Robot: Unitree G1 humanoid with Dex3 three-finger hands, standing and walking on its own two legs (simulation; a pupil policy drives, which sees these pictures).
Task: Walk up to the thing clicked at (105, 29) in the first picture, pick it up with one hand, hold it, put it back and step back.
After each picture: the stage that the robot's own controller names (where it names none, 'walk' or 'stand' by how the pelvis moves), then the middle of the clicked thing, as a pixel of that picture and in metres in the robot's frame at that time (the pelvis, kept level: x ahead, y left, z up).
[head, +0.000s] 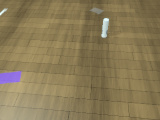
stand; (105, 28) +1.63 -0.30 -0.65
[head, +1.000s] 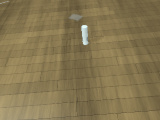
walk; (85, 35) +1.52 +0.05 -0.63
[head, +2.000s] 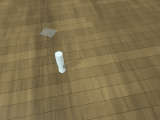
walk; (60, 62) +0.99 +0.28 -0.64
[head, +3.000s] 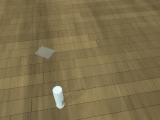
walk; (59, 97) +0.62 +0.20 -0.63
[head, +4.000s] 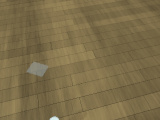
stand; out of the picture +0.38 +0.21 -0.63
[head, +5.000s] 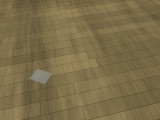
stand; out of the picture +0.36 +0.19 -0.66
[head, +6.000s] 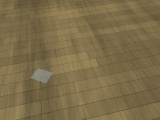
stand; out of the picture +0.38 +0.19 -0.66
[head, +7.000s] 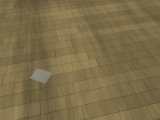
stand; out of the picture +0.37 +0.20 -0.66
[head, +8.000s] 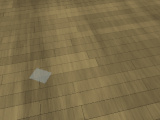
stand; out of the picture +0.36 +0.20 -0.66
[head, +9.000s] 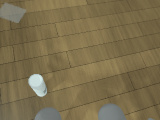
go down; (39, 86) +0.42 +0.20 -0.43
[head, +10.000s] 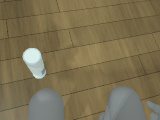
go down; (36, 65) +0.45 +0.21 -0.29
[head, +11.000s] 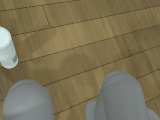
close in; (4, 51) +0.45 +0.24 -0.19
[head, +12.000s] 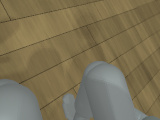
close; out of the picture +0.44 +0.26 -0.16
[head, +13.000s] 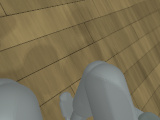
lift; out of the picture +0.43 +0.27 -0.16
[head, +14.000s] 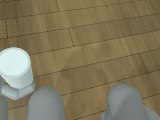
lift; (20, 77) +0.34 +0.22 -0.03
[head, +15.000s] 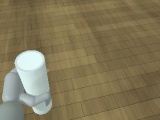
hold; (37, 87) +0.31 +0.16 +0.08
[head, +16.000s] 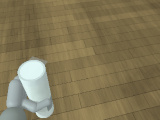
hold; (39, 93) +0.31 +0.16 +0.03
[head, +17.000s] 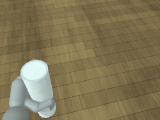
crouch; (41, 93) +0.31 +0.15 +0.03
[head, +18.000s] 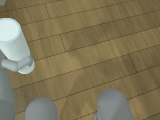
crouch; (17, 52) +0.45 +0.18 -0.04
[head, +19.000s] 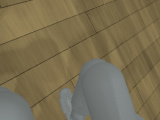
lower; out of the picture +0.46 +0.27 -0.17
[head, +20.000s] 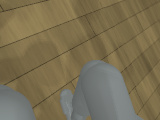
lower; out of the picture +0.45 +0.26 -0.17
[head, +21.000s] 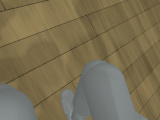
lower; out of the picture +0.45 +0.26 -0.17
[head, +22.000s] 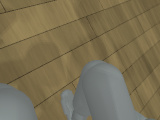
lower; out of the picture +0.44 +0.26 -0.17
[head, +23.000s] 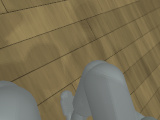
loosen; out of the picture +0.44 +0.24 -0.16
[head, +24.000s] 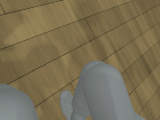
withdraw; out of the picture +0.44 +0.23 -0.17
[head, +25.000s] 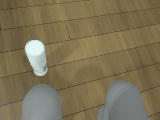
walk; (38, 60) +0.46 +0.19 -0.25
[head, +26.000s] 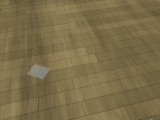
stand; out of the picture +0.36 +0.15 -0.59
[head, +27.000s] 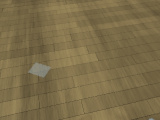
stand; out of the picture +0.38 +0.16 -0.60
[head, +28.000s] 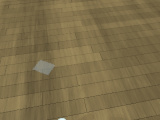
stand; out of the picture +0.38 +0.15 -0.62
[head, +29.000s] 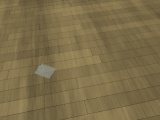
walk; out of the picture +0.39 +0.16 -0.65
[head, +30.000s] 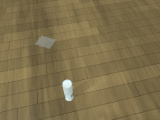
walk; (68, 91) +0.59 +0.12 -0.63
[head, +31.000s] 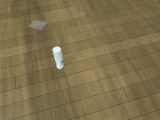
walk; (58, 58) +0.93 +0.23 -0.63
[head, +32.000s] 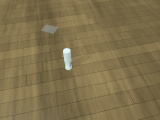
stand; (67, 59) +1.01 +0.15 -0.64
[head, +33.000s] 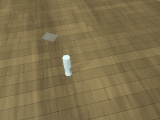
stand; (67, 66) +1.03 +0.16 -0.66
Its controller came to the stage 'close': yes
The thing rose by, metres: 0.69
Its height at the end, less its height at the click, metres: +0.00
